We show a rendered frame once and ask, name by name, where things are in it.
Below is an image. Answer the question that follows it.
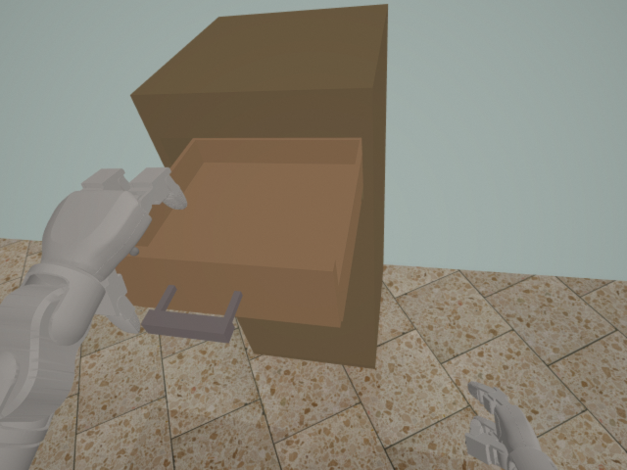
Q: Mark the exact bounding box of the cabinet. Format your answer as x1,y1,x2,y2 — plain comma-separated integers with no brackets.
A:
130,4,388,369

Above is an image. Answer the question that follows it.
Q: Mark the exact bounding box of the handle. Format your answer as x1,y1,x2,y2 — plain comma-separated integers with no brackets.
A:
141,285,243,344

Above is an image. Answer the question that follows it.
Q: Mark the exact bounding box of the right robot forearm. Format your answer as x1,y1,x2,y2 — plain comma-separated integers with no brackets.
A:
506,447,557,470

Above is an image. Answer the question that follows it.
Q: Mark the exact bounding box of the left robot hand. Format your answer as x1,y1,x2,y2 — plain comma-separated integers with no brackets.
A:
40,167,187,334

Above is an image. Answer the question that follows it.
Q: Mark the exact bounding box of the drawer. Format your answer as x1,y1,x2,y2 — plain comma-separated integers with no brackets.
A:
115,138,363,328

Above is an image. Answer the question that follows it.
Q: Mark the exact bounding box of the right robot hand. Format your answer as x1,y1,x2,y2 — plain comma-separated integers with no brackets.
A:
465,381,542,470

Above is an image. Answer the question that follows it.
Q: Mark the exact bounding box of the left robot forearm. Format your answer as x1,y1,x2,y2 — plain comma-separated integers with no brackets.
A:
0,262,106,470

